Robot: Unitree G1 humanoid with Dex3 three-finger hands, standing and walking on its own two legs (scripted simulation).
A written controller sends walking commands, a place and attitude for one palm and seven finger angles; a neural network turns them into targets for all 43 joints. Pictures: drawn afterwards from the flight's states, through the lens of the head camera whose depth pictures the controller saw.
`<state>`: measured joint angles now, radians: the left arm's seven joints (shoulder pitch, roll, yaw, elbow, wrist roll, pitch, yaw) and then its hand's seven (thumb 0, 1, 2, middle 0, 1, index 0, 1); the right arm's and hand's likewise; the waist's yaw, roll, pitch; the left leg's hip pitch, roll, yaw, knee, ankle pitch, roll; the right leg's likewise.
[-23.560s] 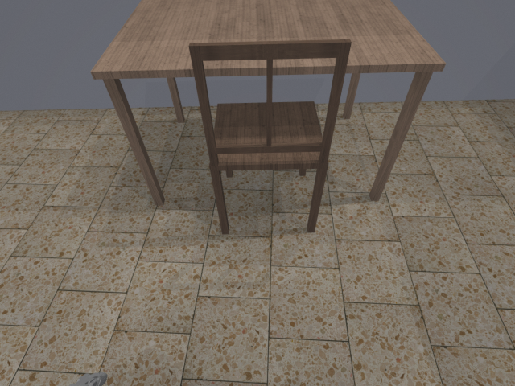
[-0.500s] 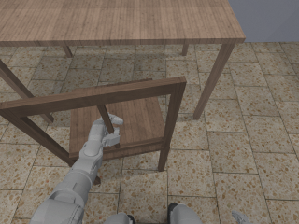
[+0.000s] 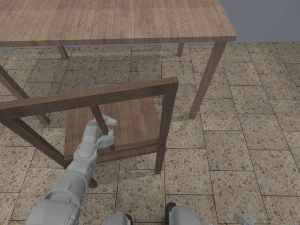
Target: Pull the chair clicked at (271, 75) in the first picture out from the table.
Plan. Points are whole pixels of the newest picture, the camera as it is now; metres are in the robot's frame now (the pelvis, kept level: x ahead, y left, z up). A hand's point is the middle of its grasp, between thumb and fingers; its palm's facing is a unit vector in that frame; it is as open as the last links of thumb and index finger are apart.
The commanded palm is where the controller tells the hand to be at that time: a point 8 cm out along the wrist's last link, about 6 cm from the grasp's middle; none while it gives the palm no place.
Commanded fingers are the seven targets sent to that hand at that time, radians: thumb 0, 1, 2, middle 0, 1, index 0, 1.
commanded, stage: step backward, pulling the chair out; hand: left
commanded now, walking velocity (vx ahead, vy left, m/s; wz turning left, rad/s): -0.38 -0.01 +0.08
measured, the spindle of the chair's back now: (105, 131) +0.39 +0.15 -0.06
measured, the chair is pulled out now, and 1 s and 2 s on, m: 0.25 0.31 0.48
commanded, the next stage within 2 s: none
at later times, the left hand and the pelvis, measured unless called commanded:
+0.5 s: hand (111, 140) +0.35 +0.13 -0.06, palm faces +0.02 -0.98 -0.22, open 5.0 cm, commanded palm +0.34 +0.18 -0.05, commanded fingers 0.00 0.90 0.90 -0.50 -1.45 -0.50 -1.45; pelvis -0.02 -0.01 +0.00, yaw +2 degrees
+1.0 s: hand (109, 156) +0.30 +0.13 -0.05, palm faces -0.01 -0.98 -0.21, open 5.0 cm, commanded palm +0.30 +0.18 -0.05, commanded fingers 0.00 0.90 0.90 -0.50 -1.45 -0.50 -1.45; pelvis -0.06 +0.00 +0.00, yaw +3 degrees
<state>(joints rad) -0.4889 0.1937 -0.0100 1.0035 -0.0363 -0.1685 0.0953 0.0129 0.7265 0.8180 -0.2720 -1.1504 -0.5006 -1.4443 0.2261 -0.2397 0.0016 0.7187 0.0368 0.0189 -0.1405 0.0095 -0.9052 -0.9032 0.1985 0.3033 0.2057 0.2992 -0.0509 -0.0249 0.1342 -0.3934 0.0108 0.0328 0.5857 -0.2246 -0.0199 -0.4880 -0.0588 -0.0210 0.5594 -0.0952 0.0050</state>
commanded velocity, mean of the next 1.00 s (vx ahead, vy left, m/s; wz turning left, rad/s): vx -0.38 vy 0.02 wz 0.03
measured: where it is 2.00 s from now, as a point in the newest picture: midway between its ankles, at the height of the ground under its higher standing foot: outside the picture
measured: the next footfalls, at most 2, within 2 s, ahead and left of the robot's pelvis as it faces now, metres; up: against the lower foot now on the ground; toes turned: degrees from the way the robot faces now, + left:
right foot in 0.74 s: +0.07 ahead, -0.13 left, +0.00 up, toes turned -2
left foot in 0.98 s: +0.01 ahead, +0.12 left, +0.00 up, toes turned +1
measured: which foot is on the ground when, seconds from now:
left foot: down 0.00-0.86, up 0.88-0.96, down 0.98-1.00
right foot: down 0.00-0.66, up 0.68-0.72, down 0.74-1.00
